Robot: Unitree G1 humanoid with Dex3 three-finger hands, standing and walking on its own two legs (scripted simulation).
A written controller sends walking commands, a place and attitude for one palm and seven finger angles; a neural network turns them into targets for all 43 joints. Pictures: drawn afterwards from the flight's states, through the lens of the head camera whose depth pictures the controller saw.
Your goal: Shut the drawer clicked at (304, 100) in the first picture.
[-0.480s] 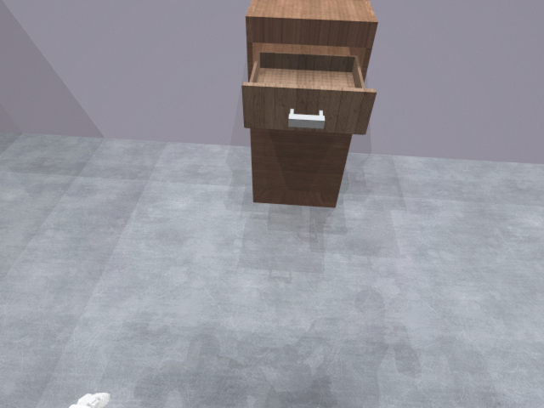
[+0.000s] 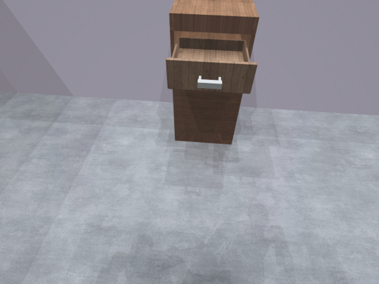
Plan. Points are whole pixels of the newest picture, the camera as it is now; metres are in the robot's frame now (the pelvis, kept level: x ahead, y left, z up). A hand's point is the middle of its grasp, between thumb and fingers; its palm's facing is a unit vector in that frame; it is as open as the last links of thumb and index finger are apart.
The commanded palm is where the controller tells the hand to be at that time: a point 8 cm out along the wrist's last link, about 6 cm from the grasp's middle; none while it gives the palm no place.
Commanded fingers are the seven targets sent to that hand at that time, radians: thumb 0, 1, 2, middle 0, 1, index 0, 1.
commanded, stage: stand and wait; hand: left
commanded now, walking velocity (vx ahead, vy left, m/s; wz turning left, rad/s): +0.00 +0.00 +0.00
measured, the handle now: (209, 81) +0.90 -0.03 -0.05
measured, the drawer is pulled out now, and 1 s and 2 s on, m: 0.30 0.30 0.30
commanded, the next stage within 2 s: look at it before walking up in 0.34 s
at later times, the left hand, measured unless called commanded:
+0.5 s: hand out of the picture +0.07 +0.24 -0.15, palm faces -0.02 -0.94 -0.33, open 7.4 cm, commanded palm none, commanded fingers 0.00 0.90 0.90 -0.20 -0.30 -0.20 -0.30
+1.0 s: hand out of the picture +0.07 +0.24 -0.15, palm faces -0.02 -0.95 -0.33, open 7.4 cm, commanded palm none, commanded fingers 0.00 0.90 0.90 -0.20 -0.30 -0.20 -0.30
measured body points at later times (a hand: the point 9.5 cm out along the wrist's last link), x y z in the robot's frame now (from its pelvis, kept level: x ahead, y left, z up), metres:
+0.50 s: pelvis +0.00 -0.01 +0.00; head -0.01 -0.01 +0.45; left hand +0.07 +0.28 -0.13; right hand +0.06 -0.30 -0.14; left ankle +0.01 +0.12 -0.74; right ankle +0.01 -0.12 -0.74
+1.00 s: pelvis +0.01 -0.01 +0.00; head +0.00 -0.01 +0.45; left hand +0.07 +0.29 -0.13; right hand +0.08 -0.30 -0.13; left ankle +0.01 +0.12 -0.74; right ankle +0.01 -0.12 -0.74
